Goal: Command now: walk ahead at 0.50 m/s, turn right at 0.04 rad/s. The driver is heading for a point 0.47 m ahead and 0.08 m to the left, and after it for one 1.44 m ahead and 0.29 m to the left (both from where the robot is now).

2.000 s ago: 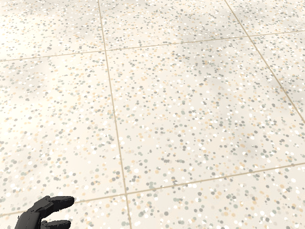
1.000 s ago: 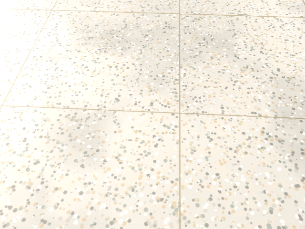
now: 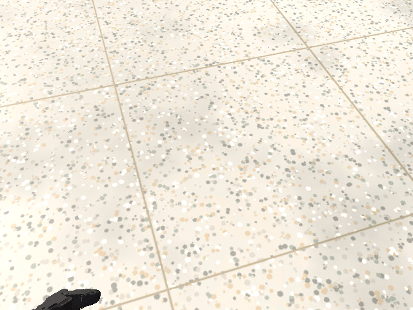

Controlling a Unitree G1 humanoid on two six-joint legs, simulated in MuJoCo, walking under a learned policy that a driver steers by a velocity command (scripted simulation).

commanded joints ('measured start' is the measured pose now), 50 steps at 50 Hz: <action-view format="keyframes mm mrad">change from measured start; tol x32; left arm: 1 -104 80 21 -101 -4 -24 -14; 7 387 202 73 24 1 -9 4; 50 -108 101 23 -22 7 -44 4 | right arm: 1 23 -182 -44 -24 5 7 -10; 27 -390 -54 -9 -227 0 18 48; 32 61 -265 -109 -154 5 39 19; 50 -23 -161 -56 -146 -2 7 -15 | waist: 1 29 116 35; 6 173 -258 -415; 25 186 12 69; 33 56 333 -346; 50 13 113 11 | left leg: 1 20 295 -144 -7 422 137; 4 -28 229 -72 299 742 82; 6 -626 -2 -32 936 -238 -14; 8 -798 86 -124 1042 -210 4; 21 -650 158 -66 513 383 -39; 31 -234 -15 87 314 159 120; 34 394 378 -797 68 -53 365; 40 -157 222 -371 -4 371 277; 50 -162 199 -249 4 246 186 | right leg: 1 22 25 -18 -55 -53 -32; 4 421 68 -61 -101 -61 -103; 6 1051 -330 593 -140 -201 -335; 14 446 -177 130 -426 -54 -226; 26 677 -202 -159 -396 143 -151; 30 728 -199 -219 -80 691 -99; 34 -160 81 77 850 -579 10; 50 65 17 6 -17 91 37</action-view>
